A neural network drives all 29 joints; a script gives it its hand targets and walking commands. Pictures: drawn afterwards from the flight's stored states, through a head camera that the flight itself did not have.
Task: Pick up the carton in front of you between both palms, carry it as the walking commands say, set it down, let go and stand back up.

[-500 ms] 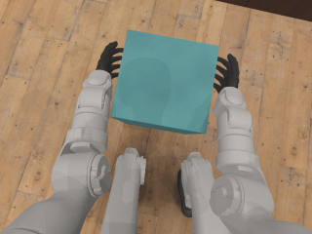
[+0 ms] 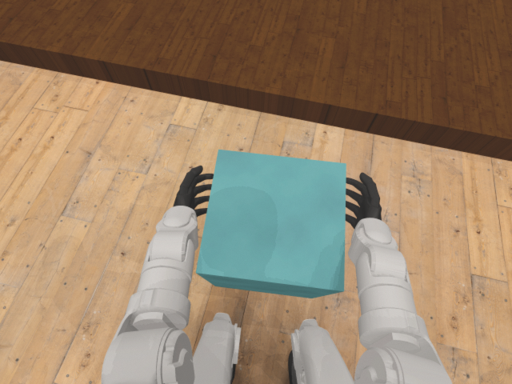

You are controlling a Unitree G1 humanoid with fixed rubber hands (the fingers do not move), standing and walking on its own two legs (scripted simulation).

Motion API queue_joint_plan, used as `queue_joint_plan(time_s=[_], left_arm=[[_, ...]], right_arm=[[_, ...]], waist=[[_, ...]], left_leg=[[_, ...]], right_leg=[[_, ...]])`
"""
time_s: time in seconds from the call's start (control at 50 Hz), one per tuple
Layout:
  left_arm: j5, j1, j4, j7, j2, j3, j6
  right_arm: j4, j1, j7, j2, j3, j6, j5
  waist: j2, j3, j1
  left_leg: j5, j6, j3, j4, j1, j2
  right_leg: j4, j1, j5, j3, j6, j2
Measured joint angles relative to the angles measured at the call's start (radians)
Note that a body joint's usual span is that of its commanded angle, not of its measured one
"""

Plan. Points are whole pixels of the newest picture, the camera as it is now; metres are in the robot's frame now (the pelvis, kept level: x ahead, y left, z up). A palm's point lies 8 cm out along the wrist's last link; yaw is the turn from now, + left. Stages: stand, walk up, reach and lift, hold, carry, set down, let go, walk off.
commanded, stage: reach and lift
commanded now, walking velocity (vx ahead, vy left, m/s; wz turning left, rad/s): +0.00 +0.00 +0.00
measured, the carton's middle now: (271, 233) +0.38 +0.01 -0.12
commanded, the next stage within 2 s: hold in 1.64 s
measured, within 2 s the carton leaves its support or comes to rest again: neither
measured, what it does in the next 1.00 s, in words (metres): rises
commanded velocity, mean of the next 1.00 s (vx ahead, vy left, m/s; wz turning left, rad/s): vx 0.00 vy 0.00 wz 0.00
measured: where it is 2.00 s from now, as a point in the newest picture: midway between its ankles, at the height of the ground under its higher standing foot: outside the picture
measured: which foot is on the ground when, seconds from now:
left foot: down 0.00-1.00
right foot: down 0.00-1.00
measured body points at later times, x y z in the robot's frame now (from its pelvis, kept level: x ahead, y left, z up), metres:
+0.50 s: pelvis +0.04 -0.01 +0.12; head +0.05 +0.00 +0.57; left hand +0.35 +0.15 +0.11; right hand +0.37 -0.16 +0.12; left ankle +0.06 +0.12 -0.61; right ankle +0.05 -0.13 -0.61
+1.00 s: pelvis +0.03 -0.01 +0.13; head +0.01 -0.01 +0.58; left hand +0.34 +0.15 +0.15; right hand +0.35 -0.16 +0.16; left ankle +0.06 +0.12 -0.61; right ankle +0.05 -0.13 -0.61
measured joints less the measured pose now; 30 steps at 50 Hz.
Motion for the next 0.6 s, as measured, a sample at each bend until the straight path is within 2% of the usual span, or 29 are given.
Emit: queue_joint_plan(time_s=[0.18, 0.32, 0.6], left_arm=[[0.003, 0.14, -0.057, 0.006, -0.042, -0.008, 0.0], [0.008, 0.236, -0.107, 0.007, -0.069, -0.019, 0.029], [0.037, 0.367, -0.251, 0.021, -0.114, -0.06, 0.194]], right_arm=[[-0.017, 0.111, 0.02, 0.013, 0.034, 0.001, -0.023], [-0.047, 0.189, 0.032, 0.019, 0.066, 0.036, -0.041], [-0.124, 0.267, 0.063, -0.002, 0.143, 0.204, -0.075]], waist=[[0.007, 0.029, 0.002], [0.012, 0.064, 0.006], [0.022, 0.133, 0.014]], left_leg=[[0.051, 0.001, -0.005, -0.217, 0.283, 0.002], [0.102, -0.001, -0.008, -0.402, 0.53, 0.007], [0.216, -0.005, -0.018, -0.747, 1.005, 0.019]], right_leg=[[-0.212, 0.281, 0.05, 0.004, -0.011, -0.012], [-0.393, 0.523, 0.1, 0.008, -0.02, -0.019], [-0.727, 0.993, 0.211, 0.009, -0.033, -0.032]])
